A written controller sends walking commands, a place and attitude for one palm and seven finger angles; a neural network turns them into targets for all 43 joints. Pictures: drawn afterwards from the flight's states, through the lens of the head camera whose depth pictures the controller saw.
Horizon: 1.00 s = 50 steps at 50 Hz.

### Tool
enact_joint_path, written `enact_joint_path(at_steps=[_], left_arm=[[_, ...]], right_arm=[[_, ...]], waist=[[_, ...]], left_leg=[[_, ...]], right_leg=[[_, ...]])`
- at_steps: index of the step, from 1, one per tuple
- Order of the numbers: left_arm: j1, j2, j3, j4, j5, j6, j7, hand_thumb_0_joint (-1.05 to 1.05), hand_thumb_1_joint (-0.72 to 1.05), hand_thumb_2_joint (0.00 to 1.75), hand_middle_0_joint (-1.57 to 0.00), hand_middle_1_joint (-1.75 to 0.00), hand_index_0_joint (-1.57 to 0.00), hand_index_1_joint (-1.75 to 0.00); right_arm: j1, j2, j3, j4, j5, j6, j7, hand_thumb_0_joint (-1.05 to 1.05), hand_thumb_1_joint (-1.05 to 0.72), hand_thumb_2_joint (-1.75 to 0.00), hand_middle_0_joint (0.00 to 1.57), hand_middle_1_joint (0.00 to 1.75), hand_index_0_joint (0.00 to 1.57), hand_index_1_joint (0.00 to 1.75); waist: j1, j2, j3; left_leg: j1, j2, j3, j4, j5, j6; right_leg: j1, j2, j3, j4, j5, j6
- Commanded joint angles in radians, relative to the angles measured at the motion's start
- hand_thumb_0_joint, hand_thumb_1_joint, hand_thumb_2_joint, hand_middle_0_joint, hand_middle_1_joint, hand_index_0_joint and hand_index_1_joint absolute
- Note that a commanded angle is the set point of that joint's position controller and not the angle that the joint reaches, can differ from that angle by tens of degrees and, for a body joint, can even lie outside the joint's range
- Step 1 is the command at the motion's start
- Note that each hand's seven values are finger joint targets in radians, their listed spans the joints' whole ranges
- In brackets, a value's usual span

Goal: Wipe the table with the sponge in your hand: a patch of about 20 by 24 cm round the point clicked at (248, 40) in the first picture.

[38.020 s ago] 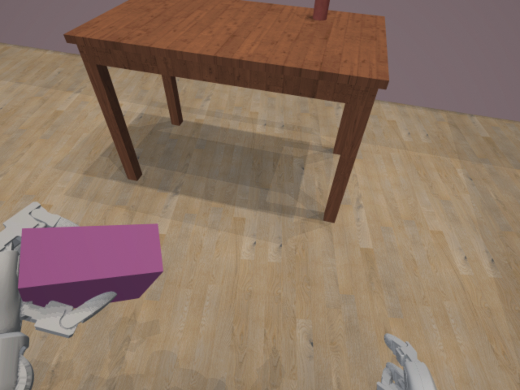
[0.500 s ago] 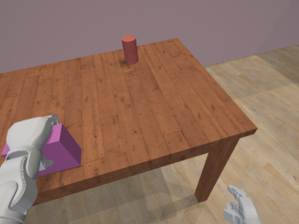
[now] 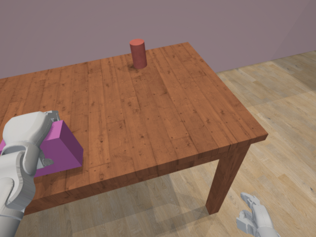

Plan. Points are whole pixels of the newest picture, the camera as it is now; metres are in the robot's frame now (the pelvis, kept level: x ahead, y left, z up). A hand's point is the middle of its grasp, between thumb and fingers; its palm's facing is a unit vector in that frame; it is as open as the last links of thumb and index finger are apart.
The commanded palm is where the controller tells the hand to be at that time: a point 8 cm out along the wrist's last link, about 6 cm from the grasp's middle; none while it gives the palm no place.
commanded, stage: lift the sponge slowly off the table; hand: left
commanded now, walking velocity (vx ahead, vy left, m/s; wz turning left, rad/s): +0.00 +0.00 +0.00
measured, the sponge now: (50, 154) +0.26 +0.33 +0.07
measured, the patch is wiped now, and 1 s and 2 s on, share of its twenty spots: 0.95 0.95 0.95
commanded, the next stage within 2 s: bring the sponge back beside the body in 1.20 s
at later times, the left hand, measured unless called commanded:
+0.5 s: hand (40, 130) +0.27 +0.32 +0.16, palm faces +0.07 +0.00 -1.00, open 9.8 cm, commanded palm +0.24 +0.32 +0.23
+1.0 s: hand (33, 117) +0.29 +0.33 +0.19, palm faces +0.08 +0.00 -1.00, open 9.8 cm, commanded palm +0.25 +0.33 +0.26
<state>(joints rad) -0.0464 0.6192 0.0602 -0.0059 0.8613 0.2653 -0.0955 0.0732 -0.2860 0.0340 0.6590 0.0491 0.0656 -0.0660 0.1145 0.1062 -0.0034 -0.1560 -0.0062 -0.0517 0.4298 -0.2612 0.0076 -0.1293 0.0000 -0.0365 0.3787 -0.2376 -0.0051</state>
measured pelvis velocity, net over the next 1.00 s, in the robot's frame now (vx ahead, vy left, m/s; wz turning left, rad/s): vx -0.01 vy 0.00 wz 0.01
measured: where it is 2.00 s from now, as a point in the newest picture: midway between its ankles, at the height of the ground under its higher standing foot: outside the picture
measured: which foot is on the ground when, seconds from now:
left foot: down 0.00-1.00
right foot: down 0.00-1.00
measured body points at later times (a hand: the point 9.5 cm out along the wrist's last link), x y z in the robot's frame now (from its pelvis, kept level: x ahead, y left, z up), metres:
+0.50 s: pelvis -0.01 +0.00 +0.00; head -0.02 -0.04 +0.45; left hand +0.26 +0.31 +0.22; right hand +0.22 -0.21 -0.09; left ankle -0.02 +0.12 -0.74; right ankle -0.02 -0.12 -0.74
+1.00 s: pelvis -0.01 +0.00 +0.00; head +0.00 -0.04 +0.45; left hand +0.28 +0.32 +0.24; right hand +0.21 -0.22 -0.10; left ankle -0.02 +0.12 -0.74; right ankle -0.02 -0.12 -0.74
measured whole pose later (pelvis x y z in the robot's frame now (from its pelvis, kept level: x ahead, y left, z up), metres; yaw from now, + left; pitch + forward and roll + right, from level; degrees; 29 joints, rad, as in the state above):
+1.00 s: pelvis -0.01 +0.00 +0.00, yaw +0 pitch -1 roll -1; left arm -0.25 0.70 0.06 0.00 0.83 0.30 -0.21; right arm 0.08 -0.30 0.04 0.65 0.06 0.05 -0.07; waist 0.12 0.12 0.01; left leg -0.16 -0.01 -0.05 0.42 -0.24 0.01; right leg -0.14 -0.01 -0.04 0.38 -0.22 0.00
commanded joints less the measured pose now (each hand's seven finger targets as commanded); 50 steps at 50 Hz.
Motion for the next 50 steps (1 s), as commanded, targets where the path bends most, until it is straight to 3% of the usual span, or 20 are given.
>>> enact_joint_path(at_steps=[1, 4, 7, 9, 14, 17, 20, 21, 24, 26, 28, 29, 31, 35, 36, 39, 40, 44, 47, 50], left_arm=[[-0.277, 0.310, 0.187, -0.194, 0.019, -0.002, 0.042, 0.00, 0.10, 1.30, -1.20, -1.60, -1.20, -1.60], [-0.299, 0.299, 0.174, -0.263, 0.004, -0.005, 0.030, 0.00, 0.10, 1.30, -1.20, -1.60, -1.20, -1.60], [-0.308, 0.299, 0.164, -0.169, 0.010, 0.012, 0.029, 0.00, 0.10, 1.30, -1.20, -1.60, -1.20, -1.60], [-0.374, 0.344, 0.185, -0.190, 0.016, 0.014, 0.026, 0.00, 0.10, 1.30, -1.20, -1.60, -1.20, -1.60], [-0.423, 0.321, 0.155, -0.232, 0.015, 0.003, 0.011, 0.00, 0.10, 1.30, -1.20, -1.60, -1.20, -1.60], [-0.388, 0.315, 0.153, -0.173, 0.016, 0.012, 0.010, 0.00, 0.10, 1.30, -1.20, -1.60, -1.20, -1.60], [-0.409, 0.330, 0.163, -0.188, 0.019, 0.027, 0.009, 0.00, 0.10, 1.30, -1.20, -1.60, -1.20, -1.60], [-0.406, 0.317, 0.153, -0.134, 0.017, 0.038, 0.007, 0.00, 0.10, 1.30, -1.20, -1.60, -1.20, -1.60], [-0.467, 0.347, 0.161, -0.170, 0.015, 0.048, -0.006, 0.00, 0.10, 1.30, -1.20, -1.60, -1.20, -1.60], [-0.487, 0.340, 0.140, -0.097, 0.021, 0.058, -0.014, 0.00, 0.10, 1.30, -1.20, -1.60, -1.20, -1.60], [-0.495, 0.377, 0.165, -0.114, 0.020, 0.052, -0.024, 0.00, 0.10, 1.30, -1.20, -1.60, -1.20, -1.60], [-0.522, 0.368, 0.154, -0.159, 0.019, 0.047, -0.034, 0.00, 0.10, 1.30, -1.20, -1.60, -1.20, -1.60], [-0.512, 0.360, 0.148, -0.105, 0.020, 0.042, -0.043, 0.00, 0.10, 1.30, -1.20, -1.60, -1.20, -1.60], [-0.523, 0.406, 0.185, -0.139, 0.015, 0.026, -0.057, 0.00, 0.10, 1.30, -1.20, -1.60, -1.20, -1.60], [-0.507, 0.370, 0.158, -0.107, 0.008, 0.027, -0.061, 0.00, 0.10, 1.30, -1.20, -1.60, -1.20, -1.60], [-0.529, 0.406, 0.187, -0.152, -0.001, 0.021, -0.067, 0.00, 0.10, 1.30, -1.20, -1.60, -1.20, -1.60], [-0.543, 0.428, 0.202, -0.129, 0.004, 0.020, -0.062, 0.00, 0.10, 1.30, -1.20, -1.60, -1.20, -1.60], [-0.556, 0.410, 0.191, -0.198, -0.007, 0.019, -0.069, 0.00, 0.10, 1.30, -1.20, -1.60, -1.20, -1.60], [-0.529, 0.393, 0.176, -0.161, -0.011, 0.037, -0.069, 0.00, 0.10, 1.30, -1.20, -1.60, -1.20, -1.60], [-0.574, 0.410, 0.181, -0.199, -0.003, 0.054, -0.071, 0.00, 0.10, 1.30, -1.20, -1.60, -1.20, -1.60]], right_arm=[[-0.159, -0.102, -0.039, -0.157, -0.005, -0.058, -0.004, 0.00, -0.90, -0.90, 0.20, 0.30, 0.20, 0.30], [-0.198, -0.095, -0.030, -0.183, 0.002, -0.063, 0.000, 0.00, -0.90, -0.90, 0.20, 0.30, 0.20, 0.30], [-0.159, -0.109, -0.037, -0.156, -0.001, -0.056, -0.004, 0.00, -0.90, -0.90, 0.20, 0.30, 0.20, 0.30], [-0.197, -0.106, -0.028, -0.167, 0.005, -0.061, -0.008, 0.00, -0.90, -0.90, 0.20, 0.30, 0.20, 0.30], [-0.211, -0.094, -0.023, -0.180, 0.007, -0.072, -0.008, 0.00, -0.90, -0.90, 0.20, 0.30, 0.20, 0.30], [-0.176, -0.103, -0.033, -0.156, -0.001, -0.066, -0.007, 0.00, -0.90, -0.90, 0.20, 0.30, 0.20, 0.30], [-0.189, -0.099, -0.024, -0.167, -0.002, -0.068, -0.001, 0.00, -0.90, -0.90, 0.20, 0.30, 0.20, 0.30], [-0.182, -0.102, -0.027, -0.154, 0.001, -0.062, -0.001, 0.00, -0.90, -0.90, 0.20, 0.30, 0.20, 0.30], [-0.220, -0.102, -0.018, -0.178, 0.008, -0.060, 0.000, 0.00, -0.90, -0.90, 0.20, 0.30, 0.20, 0.30], [-0.189, -0.107, -0.023, -0.157, 0.006, -0.060, -0.003, 0.00, -0.90, -0.90, 0.20, 0.30, 0.20, 0.30], [-0.185, -0.112, -0.027, -0.159, 0.005, -0.058, -0.005, 0.00, -0.90, -0.90, 0.20, 0.30, 0.20, 0.30], [-0.214, -0.103, -0.016, -0.182, 0.010, -0.067, -0.004, 0.00, -0.90, -0.90, 0.20, 0.30, 0.20, 0.30], [-0.175, -0.109, -0.023, -0.160, 0.006, -0.066, -0.005, 0.00, -0.90, -0.90, 0.20, 0.30, 0.20, 0.30], [-0.168, -0.109, -0.021, -0.172, 0.003, -0.069, -0.007, 0.00, -0.90, -0.90, 0.20, 0.30, 0.20, 0.30], [-0.166, -0.108, -0.024, -0.169, 0.005, -0.067, -0.010, 0.00, -0.90, -0.90, 0.20, 0.30, 0.20, 0.30], [-0.197, -0.106, -0.016, -0.190, 0.010, -0.068, -0.007, 0.00, -0.90, -0.90, 0.20, 0.30, 0.20, 0.30], [-0.159, -0.112, -0.022, -0.174, 0.001, -0.069, -0.009, 0.00, -0.90, -0.90, 0.20, 0.30, 0.20, 0.30], [-0.198, -0.100, -0.015, -0.197, 0.012, -0.073, -0.005, 0.00, -0.90, -0.90, 0.20, 0.30, 0.20, 0.30], [-0.162, -0.109, -0.024, -0.177, 0.005, -0.066, -0.002, 0.00, -0.90, -0.90, 0.20, 0.30, 0.20, 0.30], [-0.170, -0.106, -0.017, -0.184, 0.005, -0.074, -0.001, 0.00, -0.90, -0.90, 0.20, 0.30, 0.20, 0.30]], waist=[[-0.002, -0.017, -0.235], [-0.001, 0.017, -0.240], [-0.008, -0.041, -0.186], [-0.006, -0.007, -0.207], [-0.002, 0.019, -0.237], [0.000, -0.025, -0.217], [0.010, -0.008, -0.237], [0.001, -0.036, -0.200], [0.008, -0.004, -0.220], [-0.004, -0.037, -0.202], [0.005, -0.025, -0.233], [0.002, 0.023, -0.246], [-0.009, -0.033, -0.233], [-0.002, -0.028, -0.263], [-0.010, -0.042, -0.234], [0.001, 0.006, -0.243], [0.001, -0.028, -0.262], [0.001, 0.035, -0.276], [-0.001, -0.011, -0.246], [0.009, 0.004, -0.292]], left_leg=[[0.042, -0.036, 0.026, -0.027, 0.380, 0.034], [0.050, -0.034, 0.021, -0.038, 0.350, 0.033], [0.024, -0.033, 0.024, -0.047, 0.309, 0.033], [0.031, -0.035, 0.023, -0.053, 0.282, 0.033], [0.049, -0.038, 0.015, -0.061, 0.290, 0.033], [0.039, -0.035, 0.020, -0.061, 0.299, 0.032], [0.028, -0.037, 0.021, -0.062, 0.302, 0.028], [0.018, -0.032, 0.023, -0.067, 0.281, 0.027], [0.018, -0.036, 0.018, -0.071, 0.263, 0.028], [0.012, -0.035, 0.024, -0.069, 0.254, 0.029], [0.020, -0.040, 0.023, -0.063, 0.273, 0.033], [0.028, -0.040, 0.018, -0.063, 0.276, 0.032], [0.026, -0.037, 0.019, -0.058, 0.285, 0.033], [0.028, -0.039, 0.023, -0.046, 0.296, 0.035], [0.025, -0.038, 0.026, -0.045, 0.288, 0.035], [0.025, -0.036, 0.018, -0.046, 0.289, 0.033], [0.021, -0.038, 0.022, -0.038, 0.305, 0.033], [0.043, -0.037, 0.016, -0.041, 0.337, 0.032], [0.032, -0.032, 0.016, -0.049, 0.343, 0.029], [0.039, -0.034, 0.013, -0.048, 0.361, 0.028]], right_leg=[[0.116, 0.035, -0.006, -0.009, 0.324, -0.059], [0.114, 0.042, 0.007, -0.017, 0.290, -0.063], [0.086, 0.036, -0.007, -0.029, 0.250, -0.056], [0.090, 0.040, 0.015, -0.035, 0.218, -0.062], [0.106, 0.040, 0.014, -0.035, 0.215, -0.066], [0.102, 0.034, 0.001, -0.035, 0.232, -0.061], [0.116, 0.030, 0.002, -0.024, 0.226, -0.063], [0.095, 0.032, 0.000, -0.036, 0.209, -0.060], [0.104, 0.035, 0.021, -0.036, 0.191, -0.066], [0.088, 0.030, 0.004, -0.041, 0.181, -0.059], [0.108, 0.028, 0.008, -0.035, 0.211, -0.060], [0.112, 0.030, 0.025, -0.034, 0.214, -0.067], [0.103, 0.028, 0.005, -0.033, 0.227, -0.061], [0.115, 0.022, 0.009, -0.021, 0.242, -0.060], [0.099, 0.022, 0.009, -0.028, 0.242, -0.056], [0.107, 0.024, 0.028, -0.026, 0.245, -0.065], [0.116, 0.017, 0.014, -0.016, 0.259, -0.062], [0.124, 0.025, 0.024, -0.017, 0.286, -0.068], [0.109, 0.022, -0.002, -0.018, 0.287, -0.059], [0.128, 0.019, 0.001, -0.006, 0.287, -0.065]])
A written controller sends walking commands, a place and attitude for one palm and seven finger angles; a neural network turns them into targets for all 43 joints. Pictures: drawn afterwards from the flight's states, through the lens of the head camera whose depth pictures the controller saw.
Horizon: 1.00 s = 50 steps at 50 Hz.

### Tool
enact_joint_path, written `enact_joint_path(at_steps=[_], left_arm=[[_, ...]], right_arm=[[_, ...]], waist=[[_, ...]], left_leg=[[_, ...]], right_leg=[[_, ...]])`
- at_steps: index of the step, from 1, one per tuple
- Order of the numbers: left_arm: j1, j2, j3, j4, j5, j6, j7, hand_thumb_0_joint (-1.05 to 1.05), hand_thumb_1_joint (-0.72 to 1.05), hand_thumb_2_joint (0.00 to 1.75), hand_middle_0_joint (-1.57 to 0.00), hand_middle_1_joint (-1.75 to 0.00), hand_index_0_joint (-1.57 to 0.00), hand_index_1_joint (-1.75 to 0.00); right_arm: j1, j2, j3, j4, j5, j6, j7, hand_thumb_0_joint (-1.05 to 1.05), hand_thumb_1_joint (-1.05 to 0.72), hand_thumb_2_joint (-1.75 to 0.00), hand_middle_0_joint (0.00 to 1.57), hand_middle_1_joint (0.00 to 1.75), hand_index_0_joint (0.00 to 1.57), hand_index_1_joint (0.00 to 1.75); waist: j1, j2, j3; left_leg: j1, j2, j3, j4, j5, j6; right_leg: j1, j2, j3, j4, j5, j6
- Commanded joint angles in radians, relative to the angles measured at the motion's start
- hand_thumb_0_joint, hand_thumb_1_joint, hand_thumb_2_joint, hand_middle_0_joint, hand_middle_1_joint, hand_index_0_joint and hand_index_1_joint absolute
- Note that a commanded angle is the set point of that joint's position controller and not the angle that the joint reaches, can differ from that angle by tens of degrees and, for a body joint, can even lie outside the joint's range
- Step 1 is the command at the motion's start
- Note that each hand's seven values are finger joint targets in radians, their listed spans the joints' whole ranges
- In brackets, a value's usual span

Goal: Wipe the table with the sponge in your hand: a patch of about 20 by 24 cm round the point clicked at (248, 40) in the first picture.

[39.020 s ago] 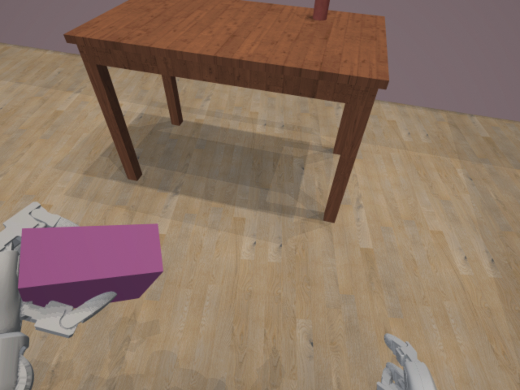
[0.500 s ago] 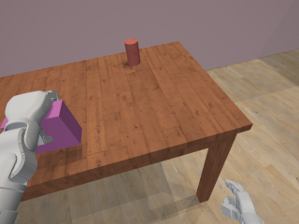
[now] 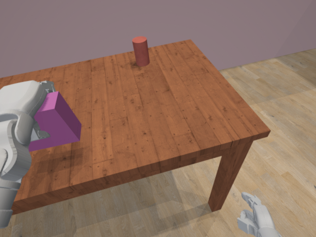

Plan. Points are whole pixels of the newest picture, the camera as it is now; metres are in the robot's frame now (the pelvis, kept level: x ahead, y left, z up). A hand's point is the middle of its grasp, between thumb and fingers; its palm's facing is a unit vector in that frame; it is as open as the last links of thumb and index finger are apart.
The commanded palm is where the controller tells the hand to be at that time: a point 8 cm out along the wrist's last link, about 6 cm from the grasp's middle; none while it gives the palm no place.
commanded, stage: lift the sponge slowly off the table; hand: left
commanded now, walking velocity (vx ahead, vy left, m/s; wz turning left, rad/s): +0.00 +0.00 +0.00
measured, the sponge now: (47, 128) +0.30 +0.33 +0.14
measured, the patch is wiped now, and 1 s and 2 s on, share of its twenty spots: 0.95 0.95 0.95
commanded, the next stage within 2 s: bring the sponge back beside the body in 0.20 s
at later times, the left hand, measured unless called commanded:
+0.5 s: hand (42, 115) +0.30 +0.31 +0.19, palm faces +0.07 -0.02 -1.00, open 9.8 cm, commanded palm +0.24 +0.32 +0.26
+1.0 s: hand (42, 137) +0.24 +0.29 +0.17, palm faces +0.11 -0.04 -0.99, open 9.8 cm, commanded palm +0.20 +0.29 +0.25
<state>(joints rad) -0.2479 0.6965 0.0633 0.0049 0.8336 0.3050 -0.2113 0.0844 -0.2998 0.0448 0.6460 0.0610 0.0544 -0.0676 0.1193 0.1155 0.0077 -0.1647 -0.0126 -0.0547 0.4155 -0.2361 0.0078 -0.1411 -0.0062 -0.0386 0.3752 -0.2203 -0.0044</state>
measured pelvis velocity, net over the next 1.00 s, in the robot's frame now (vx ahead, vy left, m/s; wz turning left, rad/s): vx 0.00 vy -0.01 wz -0.01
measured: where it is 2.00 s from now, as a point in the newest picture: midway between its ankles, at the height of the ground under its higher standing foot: outside the picture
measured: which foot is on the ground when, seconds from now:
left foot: down 0.00-1.00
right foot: down 0.00-1.00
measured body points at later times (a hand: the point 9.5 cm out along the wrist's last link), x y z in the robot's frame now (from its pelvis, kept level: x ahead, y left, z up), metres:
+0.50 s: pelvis +0.00 +0.00 +0.00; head +0.01 -0.04 +0.45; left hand +0.29 +0.31 +0.24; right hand +0.24 -0.20 -0.09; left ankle -0.01 +0.12 -0.74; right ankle -0.01 -0.12 -0.74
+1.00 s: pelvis +0.00 -0.01 +0.00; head -0.01 -0.05 +0.45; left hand +0.23 +0.29 +0.23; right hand +0.26 -0.19 -0.08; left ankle -0.01 +0.12 -0.74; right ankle -0.01 -0.12 -0.74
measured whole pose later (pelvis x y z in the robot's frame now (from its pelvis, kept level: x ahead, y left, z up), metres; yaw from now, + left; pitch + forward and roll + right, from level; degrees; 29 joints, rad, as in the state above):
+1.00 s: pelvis +0.00 -0.01 +0.00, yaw -1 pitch -2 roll +0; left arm 0.01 0.65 0.03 -0.31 0.81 0.43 -0.19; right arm 0.02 -0.27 0.07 0.61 0.05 0.07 -0.05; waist 0.16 0.13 -0.01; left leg -0.15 -0.01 -0.04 0.43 -0.24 0.00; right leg -0.15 0.00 -0.03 0.41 -0.23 -0.01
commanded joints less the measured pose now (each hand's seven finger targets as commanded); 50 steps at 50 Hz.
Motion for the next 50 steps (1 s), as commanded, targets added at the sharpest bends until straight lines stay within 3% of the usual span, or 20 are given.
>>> enact_joint_path(at_steps=[1, 5, 8, 9, 13, 15, 17, 19, 20, 25, 28, 29, 33, 34, 35, 37, 39, 48, 49, 50], left_arm=[[-0.356, 0.311, 0.160, -0.193, 0.025, 0.023, 0.042, 0.00, 0.10, 1.30, -1.20, -1.60, -1.20, -1.60], [-0.391, 0.345, 0.182, -0.207, 0.031, 0.050, 0.037, 0.00, 0.10, 1.30, -1.20, -1.60, -1.20, -1.60], [-0.331, 0.289, 0.139, -0.186, 0.023, 0.075, 0.017, 0.00, 0.10, 1.30, -1.20, -1.60, -1.20, -1.60], [-0.351, 0.276, 0.134, -0.225, 0.022, 0.080, 0.009, 0.00, 0.10, 1.30, -1.20, -1.60, -1.20, -1.60], [-0.374, 0.295, 0.122, -0.199, 0.040, 0.092, -0.002, 0.00, 0.10, 1.30, -1.20, -1.60, -1.20, -1.60], [-0.416, 0.309, 0.128, -0.215, 0.048, 0.086, -0.001, 0.00, 0.10, 1.30, -1.20, -1.60, -1.20, -1.60], [-0.346, 0.281, 0.120, -0.219, 0.041, 0.080, -0.004, 0.00, 0.10, 1.30, -1.20, -1.60, -1.20, -1.60], [-0.325, 0.306, 0.153, -0.262, 0.032, 0.073, -0.003, 0.00, 0.10, 1.30, -1.20, -1.60, -1.20, -1.60], [-0.334, 0.328, 0.169, -0.265, 0.039, 0.068, 0.006, 0.00, 0.10, 1.30, -1.20, -1.60, -1.20, -1.60], [-0.215, 0.312, 0.199, -0.364, 0.013, 0.066, 0.032, 0.00, 0.10, 1.30, -1.20, -1.60, -1.20, -1.60], [-0.143, 0.292, 0.196, -0.382, -0.002, 0.078, 0.045, 0.00, 0.10, 1.30, -1.20, -1.60, -1.20, -1.60], [-0.166, 0.269, 0.179, -0.427, -0.002, 0.084, 0.047, 0.00, 0.10, 1.30, -1.20, -1.60, -1.20, -1.60], [-0.138, 0.267, 0.172, -0.420, 0.006, 0.100, 0.066, 0.00, 0.10, 1.30, -1.20, -1.60, -1.20, -1.60], [-0.132, 0.263, 0.173, -0.454, 0.006, 0.106, 0.065, 0.00, 0.10, 1.30, -1.20, -1.60, -1.20, -1.60], [-0.123, 0.274, 0.180, -0.442, 0.013, 0.109, 0.070, 0.00, 0.10, 1.30, -1.20, -1.60, -1.20, -1.60], [-0.087, 0.246, 0.158, -0.416, 0.005, 0.116, 0.065, 0.00, 0.10, 1.30, -1.20, -1.60, -1.20, -1.60], [-0.106, 0.237, 0.147, -0.472, 0.007, 0.120, 0.061, 0.00, 0.10, 1.30, -1.20, -1.60, -1.20, -1.60], [0.014, 0.227, 0.159, -0.512, 0.008, 0.114, 0.076, 0.00, 0.10, 1.30, -1.20, -1.60, -1.20, -1.60], [0.012, 0.225, 0.167, -0.543, 0.006, 0.118, 0.078, 0.00, 0.10, 1.30, -1.20, -1.60, -1.20, -1.60], [0.025, 0.238, 0.177, -0.509, 0.012, 0.122, 0.087, 0.00, 0.10, 1.30, -1.20, -1.60, -1.20, -1.60]], right_arm=[[-0.187, -0.092, -0.033, -0.169, -0.005, -0.059, 0.001, 0.00, -0.90, -0.90, 0.20, 0.30, 0.20, 0.30], [-0.195, -0.092, -0.022, -0.170, -0.007, -0.054, 0.005, 0.00, -0.90, -0.90, 0.20, 0.30, 0.20, 0.30], [-0.199, -0.092, -0.026, -0.174, -0.003, -0.038, 0.012, 0.00, -0.90, -0.90, 0.20, 0.30, 0.20, 0.30], [-0.239, -0.082, -0.015, -0.194, 0.005, -0.047, 0.014, 0.00, -0.90, -0.90, 0.20, 0.30, 0.20, 0.30], [-0.204, -0.094, -0.021, -0.179, -0.001, -0.032, 0.012, 0.00, -0.90, -0.90, 0.20, 0.30, 0.20, 0.30], [-0.202, -0.090, -0.014, -0.185, -0.004, -0.045, 0.008, 0.00, -0.90, -0.90, 0.20, 0.30, 0.20, 0.30], [-0.201, -0.086, -0.018, -0.188, -0.005, -0.037, 0.010, 0.00, -0.90, -0.90, 0.20, 0.30, 0.20, 0.30], [-0.236, -0.080, -0.011, -0.204, 0.000, -0.043, 0.012, 0.00, -0.90, -0.90, 0.20, 0.30, 0.20, 0.30], [-0.201, -0.084, -0.013, -0.192, -0.010, -0.042, 0.013, 0.00, -0.90, -0.90, 0.20, 0.30, 0.20, 0.30], [-0.207, -0.077, -0.015, -0.204, -0.013, -0.043, 0.019, 0.00, -0.90, -0.90, 0.20, 0.30, 0.20, 0.30], [-0.214, -0.078, -0.022, -0.203, -0.010, -0.033, 0.024, 0.00, -0.90, -0.90, 0.20, 0.30, 0.20, 0.30], [-0.267, -0.067, -0.009, -0.222, 0.001, -0.044, 0.023, 0.00, -0.90, -0.90, 0.20, 0.30, 0.20, 0.30], [-0.223, -0.078, -0.023, -0.202, -0.009, -0.040, 0.018, 0.00, -0.90, -0.90, 0.20, 0.30, 0.20, 0.30], [-0.278, -0.069, -0.013, -0.217, 0.000, -0.052, 0.016, 0.00, -0.90, -0.90, 0.20, 0.30, 0.20, 0.30], [-0.224, -0.075, -0.018, -0.202, -0.012, -0.049, 0.015, 0.00, -0.90, -0.90, 0.20, 0.30, 0.20, 0.30], [-0.233, -0.077, -0.020, -0.198, -0.009, -0.039, 0.015, 0.00, -0.90, -0.90, 0.20, 0.30, 0.20, 0.30], [-0.290, -0.066, -0.008, -0.216, 0.002, -0.047, 0.013, 0.00, -0.90, -0.90, 0.20, 0.30, 0.20, 0.30], [-0.262, -0.064, -0.013, -0.209, -0.015, -0.040, 0.019, 0.00, -0.90, -0.90, 0.20, 0.30, 0.20, 0.30], [-0.308, -0.057, -0.006, -0.225, -0.007, -0.051, 0.018, 0.00, -0.90, -0.90, 0.20, 0.30, 0.20, 0.30], [-0.260, -0.064, -0.009, -0.208, -0.019, -0.049, 0.017, 0.00, -0.90, -0.90, 0.20, 0.30, 0.20, 0.30]], waist=[[-0.001, -0.012, -0.286], [0.010, -0.034, -0.310], [0.007, -0.054, -0.275], [0.007, -0.029, -0.290], [-0.001, -0.052, -0.269], [0.002, -0.060, -0.301], [0.007, -0.050, -0.293], [0.012, -0.017, -0.306], [0.016, -0.037, -0.327], [0.028, -0.015, -0.325], [0.026, -0.025, -0.281], [0.021, 0.008, -0.275], [0.024, -0.026, -0.272], [0.025, 0.006, -0.276], [0.029, -0.026, -0.294], [0.021, -0.050, -0.245], [0.018, -0.009, -0.249], [0.036, -0.031, -0.240], [0.036, -0.016, -0.240], [0.041, -0.045, -0.249]], left_leg=[[0.047, -0.026, 0.016, -0.036, 0.333, 0.027], [0.040, -0.025, 0.017, -0.035, 0.351, 0.024], [0.037, -0.022, 0.021, -0.039, 0.355, 0.025], [0.044, -0.017, 0.016, -0.037, 0.352, 0.026], [0.039, -0.019, 0.020, -0.045, 0.324, 0.027], [0.045, -0.022, 0.018, -0.037, 0.330, 0.031], [0.051, -0.022, 0.018, -0.038, 0.345, 0.030], [0.054, -0.018, 0.017, -0.029, 0.333, 0.031], [0.048, -0.021, 0.019, -0.025, 0.359, 0.028], [0.055, -0.018, 0.022, -0.012, 0.404, 0.027], [0.045, -0.017, 0.024, -0.021, 0.375, 0.024], [0.051, -0.014, 0.016, -0.021, 0.365, 0.025], [0.048, -0.018, 0.019, -0.026, 0.350, 0.024], [0.054, -0.016, 0.013, -0.022, 0.343, 0.026], [0.048, -0.020, 0.020, -0.017, 0.368, 0.026], [0.038, -0.018, 0.024, -0.023, 0.327, 0.026], [0.047, -0.015, 0.014, -0.029, 0.301, 0.026], [0.041, -0.016, 0.026, -0.026, 0.295, 0.025], [0.043, -0.015, 0.017, -0.026, 0.276, 0.025], [0.031, -0.017, 0.027, -0.016, 0.291, 0.026]], right_leg=[[0.132, 0.027, 0.004, -0.008, 0.272, -0.064], [0.146, 0.024, 0.005, 0.005, 0.288, -0.067], [0.127, 0.028, -0.003, -0.004, 0.296, -0.059], [0.126, 0.034, 0.013, -0.004, 0.291, -0.068], [0.107, 0.030, -0.005, -0.008, 0.256, -0.059], [0.115, 0.027, 0.002, -0.001, 0.253, -0.066], [0.120, 0.028, -0.001, -0.003, 0.270, -0.064], [0.126, 0.032, 0.026, -0.001, 0.272, -0.071], [0.142, 0.023, 0.009, 0.014, 0.289, -0.069], [0.146, 0.024, 0.008, 0.026, 0.327, -0.066], [0.129, 0.028, 0.003, 0.014, 0.307, -0.058], [0.121, 0.039, 0.025, 0.012, 0.292, -0.068], [0.120, 0.031, 0.007, 0.013, 0.275, -0.060], [0.122, 0.039, 0.038, 0.013, 0.275, -0.071], [0.133, 0.029, 0.012, 0.026, 0.289, -0.065], [0.111, 0.031, 0.012, 0.010, 0.269, -0.057], [0.103, 0.043, 0.034, 0.007, 0.232, -0.066], [0.101, 0.033, 0.017, 0.009, 0.223, -0.056], [0.101, 0.044, 0.053, 0.007, 0.208, -0.066], [0.105, 0.032, 0.032, 0.018, 0.219, -0.061]])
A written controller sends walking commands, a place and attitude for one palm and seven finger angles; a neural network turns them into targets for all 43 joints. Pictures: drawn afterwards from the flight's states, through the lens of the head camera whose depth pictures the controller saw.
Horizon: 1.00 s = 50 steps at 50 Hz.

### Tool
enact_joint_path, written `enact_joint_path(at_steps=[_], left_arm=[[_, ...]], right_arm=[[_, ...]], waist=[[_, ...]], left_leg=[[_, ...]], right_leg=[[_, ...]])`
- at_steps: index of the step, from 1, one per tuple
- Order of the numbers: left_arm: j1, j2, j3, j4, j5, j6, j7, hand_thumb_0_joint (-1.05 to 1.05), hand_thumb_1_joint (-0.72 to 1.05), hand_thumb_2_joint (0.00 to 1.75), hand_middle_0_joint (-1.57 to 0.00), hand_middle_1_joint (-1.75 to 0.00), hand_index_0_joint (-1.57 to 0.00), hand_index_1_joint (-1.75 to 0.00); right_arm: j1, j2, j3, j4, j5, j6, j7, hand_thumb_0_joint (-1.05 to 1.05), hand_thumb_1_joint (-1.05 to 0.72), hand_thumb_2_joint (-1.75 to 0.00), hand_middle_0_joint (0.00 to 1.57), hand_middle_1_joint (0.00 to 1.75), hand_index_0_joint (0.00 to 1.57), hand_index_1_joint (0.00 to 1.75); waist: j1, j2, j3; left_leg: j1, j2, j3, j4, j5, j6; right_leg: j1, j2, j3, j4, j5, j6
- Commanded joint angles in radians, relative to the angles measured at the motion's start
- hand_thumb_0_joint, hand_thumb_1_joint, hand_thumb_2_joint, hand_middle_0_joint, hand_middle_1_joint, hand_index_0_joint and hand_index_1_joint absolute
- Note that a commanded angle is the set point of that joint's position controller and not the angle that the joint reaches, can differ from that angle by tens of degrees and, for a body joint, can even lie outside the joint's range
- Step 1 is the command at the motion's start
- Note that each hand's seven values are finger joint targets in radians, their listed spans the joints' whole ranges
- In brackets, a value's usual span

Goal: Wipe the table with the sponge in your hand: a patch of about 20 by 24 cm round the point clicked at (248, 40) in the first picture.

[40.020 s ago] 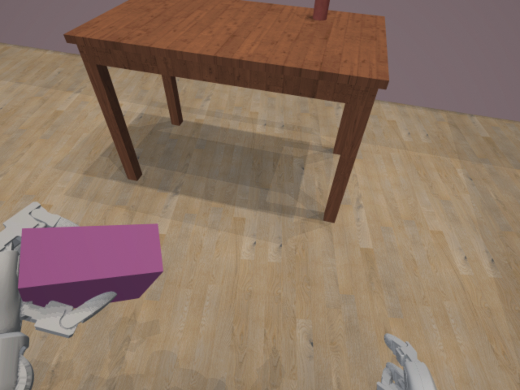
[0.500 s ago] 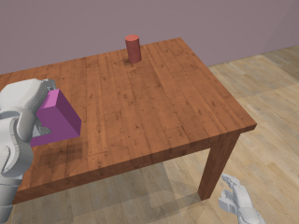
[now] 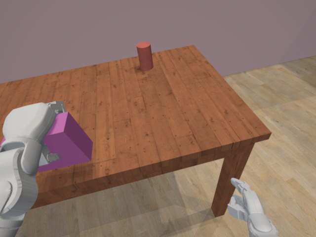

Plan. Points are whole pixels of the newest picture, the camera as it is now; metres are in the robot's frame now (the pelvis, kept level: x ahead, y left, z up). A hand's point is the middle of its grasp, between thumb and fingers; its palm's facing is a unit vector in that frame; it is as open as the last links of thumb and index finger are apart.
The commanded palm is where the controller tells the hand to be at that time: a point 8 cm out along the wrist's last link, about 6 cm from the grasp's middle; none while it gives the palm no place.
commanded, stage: bring the sponge back beside the body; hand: left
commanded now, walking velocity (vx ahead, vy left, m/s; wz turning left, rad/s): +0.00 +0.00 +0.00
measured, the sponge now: (58, 148) +0.25 +0.30 +0.12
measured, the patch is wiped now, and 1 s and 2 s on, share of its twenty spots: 0.95 0.95 0.95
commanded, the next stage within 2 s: step back with the hand held close in 0.88 s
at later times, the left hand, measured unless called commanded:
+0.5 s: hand (47, 161) +0.19 +0.27 +0.16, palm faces +0.14 -0.07 -0.99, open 9.8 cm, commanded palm +0.15 +0.27 +0.23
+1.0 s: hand (45, 165) +0.18 +0.27 +0.16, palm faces +0.17 -0.10 -0.98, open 9.8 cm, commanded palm +0.15 +0.27 +0.22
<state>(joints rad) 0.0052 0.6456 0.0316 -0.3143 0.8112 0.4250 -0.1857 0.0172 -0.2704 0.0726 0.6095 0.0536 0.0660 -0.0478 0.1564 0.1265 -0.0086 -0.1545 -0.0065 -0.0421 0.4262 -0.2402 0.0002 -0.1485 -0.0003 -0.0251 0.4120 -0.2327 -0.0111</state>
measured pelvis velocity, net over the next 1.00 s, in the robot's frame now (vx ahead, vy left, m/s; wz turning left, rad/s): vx -0.02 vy -0.01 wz -0.02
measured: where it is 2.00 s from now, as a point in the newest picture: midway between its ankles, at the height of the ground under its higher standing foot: outside the picture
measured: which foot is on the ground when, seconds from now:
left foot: down 0.00-1.00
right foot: down 0.00-1.00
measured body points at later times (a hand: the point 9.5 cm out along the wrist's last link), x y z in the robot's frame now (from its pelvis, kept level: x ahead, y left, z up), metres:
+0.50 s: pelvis -0.01 -0.01 +0.00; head -0.03 -0.06 +0.44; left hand +0.18 +0.27 +0.21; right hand +0.24 -0.20 -0.08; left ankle -0.01 +0.12 -0.74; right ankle -0.01 -0.12 -0.74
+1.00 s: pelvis -0.02 -0.01 +0.00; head -0.05 -0.06 +0.44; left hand +0.17 +0.27 +0.21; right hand +0.24 -0.20 -0.07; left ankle -0.01 +0.12 -0.74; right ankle -0.01 -0.12 -0.74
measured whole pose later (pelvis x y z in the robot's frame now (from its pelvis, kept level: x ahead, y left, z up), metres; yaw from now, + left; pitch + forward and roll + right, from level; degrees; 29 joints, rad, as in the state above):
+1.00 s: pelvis -0.02 -0.01 +0.00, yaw -1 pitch -5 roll +0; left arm 0.24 0.60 0.05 -0.47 0.78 0.42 -0.09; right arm 0.04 -0.27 0.05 0.62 0.04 0.03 -0.05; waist 0.16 0.12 -0.01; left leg -0.13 0.02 -0.03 0.46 -0.24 -0.02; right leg -0.14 0.02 -0.01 0.45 -0.23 -0.03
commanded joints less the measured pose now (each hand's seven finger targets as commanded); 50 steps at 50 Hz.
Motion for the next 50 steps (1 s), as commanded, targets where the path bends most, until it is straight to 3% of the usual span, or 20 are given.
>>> enact_joint_path(at_steps=[1, 4, 8, 9, 13, 14, 17, 19, 26, 29, 33, 34, 35, 37, 39, 42, 44, 48, 49, 50], left_arm=[[-0.200, 0.274, 0.202, -0.165, 0.028, 0.006, 0.063, 0.00, 0.10, 1.30, -1.20, -1.60, -1.20, -1.60], [-0.189, 0.264, 0.201, -0.233, 0.021, 0.011, 0.065, 0.00, 0.10, 1.30, -1.20, -1.60, -1.20, -1.60], [-0.157, 0.250, 0.181, -0.236, 0.020, 0.011, 0.071, 0.00, 0.10, 1.30, -1.20, -1.60, -1.20, -1.60], [-0.145, 0.250, 0.190, -0.283, 0.019, 0.007, 0.071, 0.00, 0.10, 1.30, -1.20, -1.60, -1.20, -1.60], [-0.076, 0.251, 0.199, -0.278, 0.018, -0.006, 0.083, 0.00, 0.10, 1.30, -1.20, -1.60, -1.20, -1.60], [-0.069, 0.248, 0.205, -0.323, 0.019, -0.007, 0.085, 0.00, 0.10, 1.30, -1.20, -1.60, -1.20, -1.60], [-0.017, 0.225, 0.197, -0.306, 0.019, -0.013, 0.103, 0.00, 0.10, 1.30, -1.20, -1.60, -1.20, -1.60], [-0.021, 0.220, 0.202, -0.368, 0.014, -0.017, 0.111, 0.00, 0.10, 1.30, -1.20, -1.60, -1.20, -1.60], [0.063, 0.195, 0.199, -0.334, 0.002, -0.019, 0.140, 0.00, 0.10, 1.30, -1.20, -1.60, -1.20, -1.60], [0.000, 0.206, 0.200, -0.380, 0.010, -0.022, 0.148, 0.00, 0.10, 1.30, -1.20, -1.60, -1.20, -1.60], [0.013, 0.198, 0.189, -0.326, 0.007, -0.020, 0.151, 0.00, 0.10, 1.30, -1.20, -1.60, -1.20, -1.60], [0.009, 0.199, 0.195, -0.359, 0.006, -0.019, 0.149, 0.00, 0.10, 1.30, -1.20, -1.60, -1.20, -1.60], [0.006, 0.200, 0.188, -0.331, 0.009, -0.016, 0.151, 0.00, 0.10, 1.30, -1.20, -1.60, -1.20, -1.60], [0.031, 0.176, 0.171, -0.316, 0.000, -0.015, 0.144, 0.00, 0.10, 1.30, -1.20, -1.60, -1.20, -1.60], [0.030, 0.199, 0.195, -0.359, 0.002, -0.017, 0.142, 0.00, 0.10, 1.30, -1.20, -1.60, -1.20, -1.60], [0.053, 0.189, 0.188, -0.312, 0.003, -0.012, 0.143, 0.00, 0.10, 1.30, -1.20, -1.60, -1.20, -1.60], [0.030, 0.203, 0.204, -0.363, 0.001, -0.013, 0.143, 0.00, 0.10, 1.30, -1.20, -1.60, -1.20, -1.60], [0.030, 0.189, 0.186, -0.339, -0.001, -0.014, 0.148, 0.00, 0.10, 1.30, -1.20, -1.60, -1.20, -1.60], [0.022, 0.190, 0.192, -0.366, 0.000, -0.013, 0.147, 0.00, 0.10, 1.30, -1.20, -1.60, -1.20, -1.60], [0.056, 0.097, 0.111, -0.229, 0.017, -0.001, 0.147, 0.00, 0.10, 1.30, -1.20, -1.60, -1.20, -1.60]], right_arm=[[-0.195, -0.094, -0.040, -0.166, -0.007, -0.055, -0.001, 0.00, -0.90, -0.90, 0.20, 0.30, 0.20, 0.30], [-0.248, -0.087, -0.035, -0.188, 0.001, -0.059, 0.000, 0.00, -0.90, -0.90, 0.20, 0.30, 0.20, 0.30], [-0.208, -0.092, -0.044, -0.177, -0.007, -0.053, -0.003, 0.00, -0.90, -0.90, 0.20, 0.30, 0.20, 0.30], [-0.250, -0.085, -0.037, -0.194, 0.001, -0.069, -0.003, 0.00, -0.90, -0.90, 0.20, 0.30, 0.20, 0.30], [-0.203, -0.090, -0.047, -0.177, -0.012, -0.065, -0.003, 0.00, -0.90, -0.90, 0.20, 0.30, 0.20, 0.30], [-0.247, -0.084, -0.041, -0.192, -0.004, -0.077, -0.004, 0.00, -0.90, -0.90, 0.20, 0.30, 0.20, 0.30], [-0.197, -0.086, -0.050, -0.176, -0.014, -0.072, 0.000, 0.00, -0.90, -0.90, 0.20, 0.30, 0.20, 0.30], [-0.244, -0.077, -0.045, -0.195, -0.004, -0.084, 0.000, 0.00, -0.90, -0.90, 0.20, 0.30, 0.20, 0.30], [-0.202, -0.081, -0.052, -0.179, -0.012, -0.086, -0.003, 0.00, -0.90, -0.90, 0.20, 0.30, 0.20, 0.30], [-0.243, -0.078, -0.048, -0.189, -0.008, -0.098, -0.011, 0.00, -0.90, -0.90, 0.20, 0.30, 0.20, 0.30], [-0.209, -0.084, -0.055, -0.169, -0.016, -0.091, -0.012, 0.00, -0.90, -0.90, 0.20, 0.30, 0.20, 0.30], [-0.248, -0.078, -0.049, -0.184, -0.009, -0.103, -0.013, 0.00, -0.90, -0.90, 0.20, 0.30, 0.20, 0.30], [-0.211, -0.081, -0.049, -0.173, -0.016, -0.104, -0.013, 0.00, -0.90, -0.90, 0.20, 0.30, 0.20, 0.30], [-0.211, -0.084, -0.051, -0.167, -0.016, -0.096, -0.012, 0.00, -0.90, -0.90, 0.20, 0.30, 0.20, 0.30], [-0.254, -0.079, -0.047, -0.184, -0.010, -0.106, -0.012, 0.00, -0.90, -0.90, 0.20, 0.30, 0.20, 0.30], [-0.211, -0.085, -0.051, -0.166, -0.018, -0.097, -0.008, 0.00, -0.90, -0.90, 0.20, 0.30, 0.20, 0.30], [-0.252, -0.080, -0.048, -0.185, -0.010, -0.103, -0.009, 0.00, -0.90, -0.90, 0.20, 0.30, 0.20, 0.30], [-0.212, -0.085, -0.054, -0.170, -0.015, -0.088, -0.009, 0.00, -0.90, -0.90, 0.20, 0.30, 0.20, 0.30], [-0.250, -0.079, -0.048, -0.185, -0.008, -0.099, -0.010, 0.00, -0.90, -0.90, 0.20, 0.30, 0.20, 0.30], [-0.204, -0.084, -0.049, -0.166, -0.014, -0.097, -0.012, 0.00, -0.90, -0.90, 0.20, 0.30, 0.20, 0.30]], waist=[[-0.005, -0.060, -0.202], [-0.001, -0.039, -0.200], [-0.003, -0.044, -0.188], [-0.003, -0.026, -0.204], [0.001, -0.062, -0.174], [0.002, -0.025, -0.182], [0.004, -0.043, -0.163], [0.003, -0.009, -0.153], [0.001, -0.074, -0.111], [-0.002, -0.023, -0.122], [0.002, -0.066, -0.122], [0.002, -0.029, -0.131], [0.006, -0.047, -0.140], [0.000, -0.059, -0.101], [0.003, -0.042, -0.126], [0.005, -0.067, -0.108], [0.004, -0.035, -0.124], [0.003, -0.046, -0.114], [0.002, -0.018, -0.114], [-0.013, -0.070, -0.076]], left_leg=[[0.020, -0.020, 0.015, -0.030, 0.280, 0.030], [0.025, -0.022, 0.010, -0.025, 0.258, 0.033], [0.020, -0.024, 0.020, -0.024, 0.240, 0.034], [0.031, -0.022, 0.007, -0.024, 0.234, 0.034], [0.016, -0.023, 0.021, -0.015, 0.223, 0.035], [0.027, -0.022, 0.011, -0.015, 0.217, 0.034], [0.016, -0.020, 0.024, -0.015, 0.227, 0.031], [0.022, -0.021, 0.012, -0.018, 0.204, 0.030], [0.003, -0.015, 0.023, -0.022, 0.149, 0.027], [0.020, -0.018, 0.017, -0.025, 0.139, 0.028], [0.016, -0.019, 0.026, -0.022, 0.147, 0.028], [0.023, -0.020, 0.016, -0.024, 0.142, 0.028], [0.009, -0.021, 0.023, -0.019, 0.156, 0.028], [0.007, -0.017, 0.026, -0.026, 0.140, 0.027], [0.016, -0.020, 0.016, -0.024, 0.136, 0.028], [-0.002, -0.017, 0.025, -0.021, 0.154, 0.026], [0.009, -0.020, 0.015, -0.023, 0.146, 0.026], [0.007, -0.017, 0.026, -0.028, 0.149, 0.026], [0.012, -0.018, 0.017, -0.030, 0.139, 0.025], [-0.014, -0.015, 0.030, -0.028, 0.138, 0.023]], right_leg=[[0.098, 0.028, 0.021, -0.032, 0.222, -0.050], [0.090, 0.038, 0.056, -0.034, 0.206, -0.057], [0.079, 0.027, 0.026, -0.034, 0.181, -0.044], [0.086, 0.039, 0.061, -0.032, 0.173, -0.055], [0.069, 0.027, 0.033, -0.035, 0.160, -0.042], [0.068, 0.040, 0.071, -0.036, 0.147, -0.054], [0.065, 0.029, 0.032, -0.034, 0.155, -0.044], [0.055, 0.044, 0.069, -0.040, 0.121, -0.053], [0.030, 0.033, 0.049, -0.053, 0.043, -0.040], [0.030, 0.045, 0.087, -0.058, 0.035, -0.050], [0.040, 0.030, 0.061, -0.059, 0.052, -0.040], [0.041, 0.042, 0.093, -0.060, 0.044, -0.049], [0.050, 0.029, 0.060, -0.049, 0.055, -0.044], [0.032, 0.030, 0.057, -0.063, 0.045, -0.038], [0.042, 0.041, 0.095, -0.059, 0.043, -0.048], [0.042, 0.030, 0.061, -0.054, 0.066, -0.041], [0.046, 0.043, 0.094, -0.054, 0.055, -0.049], [0.043, 0.032, 0.053, -0.054, 0.057, -0.041], [0.040, 0.045, 0.083, -0.058, 0.041, -0.049], [0.019, 0.037, 0.049, -0.054, 0.039, -0.044]])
